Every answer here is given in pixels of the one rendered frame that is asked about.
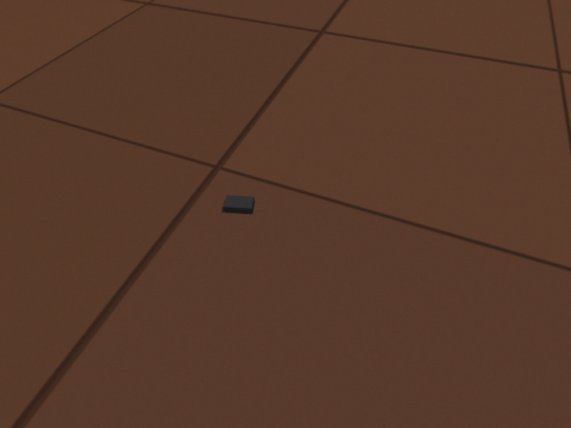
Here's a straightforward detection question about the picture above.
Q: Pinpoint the small box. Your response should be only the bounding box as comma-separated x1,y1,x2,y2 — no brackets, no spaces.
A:
224,195,254,214

